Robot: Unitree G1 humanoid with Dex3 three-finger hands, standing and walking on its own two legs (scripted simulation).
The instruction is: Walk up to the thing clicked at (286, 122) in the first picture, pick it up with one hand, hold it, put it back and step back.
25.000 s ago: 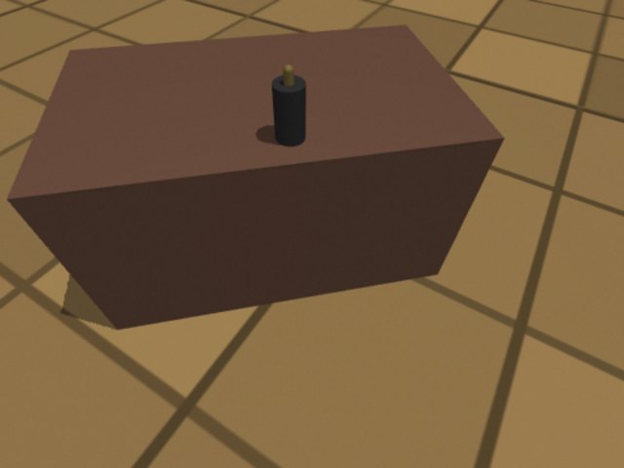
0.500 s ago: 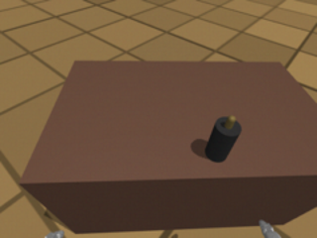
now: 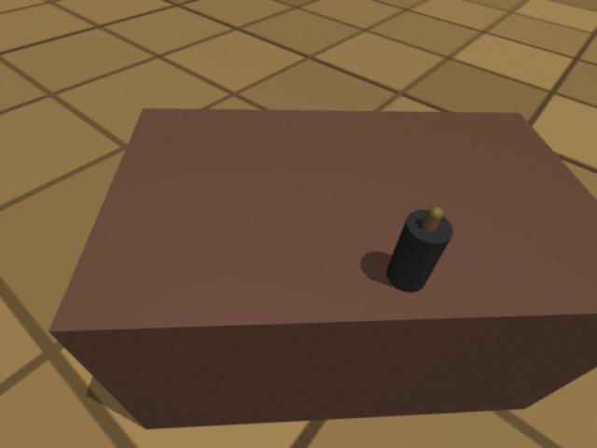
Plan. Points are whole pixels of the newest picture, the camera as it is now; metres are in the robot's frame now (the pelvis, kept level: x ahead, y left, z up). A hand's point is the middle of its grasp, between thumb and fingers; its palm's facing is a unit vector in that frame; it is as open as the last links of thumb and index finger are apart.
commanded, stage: home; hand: right
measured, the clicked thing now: (420, 245) +0.45 -0.22 -0.03
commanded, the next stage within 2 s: stand in 1.22 s
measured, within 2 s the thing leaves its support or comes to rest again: neither
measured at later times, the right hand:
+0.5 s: hand out of the picture +0.08 -0.26 -0.15, palm faces -0.02 +0.93 -0.36, open 17.6 cm
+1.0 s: hand out of the picture +0.08 -0.26 -0.15, palm faces -0.01 +0.93 -0.37, open 17.6 cm
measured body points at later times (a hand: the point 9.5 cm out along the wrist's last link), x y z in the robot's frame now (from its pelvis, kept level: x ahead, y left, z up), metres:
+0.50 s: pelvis +0.01 -0.01 +0.00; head +0.01 +0.00 +0.45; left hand +0.05 +0.30 -0.14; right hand +0.08 -0.31 -0.13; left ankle +0.06 +0.11 -0.74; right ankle -0.02 -0.15 -0.74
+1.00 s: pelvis +0.02 +0.00 +0.00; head +0.02 +0.01 +0.45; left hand +0.09 +0.30 -0.14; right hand +0.09 -0.31 -0.12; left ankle +0.06 +0.11 -0.74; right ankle -0.02 -0.15 -0.74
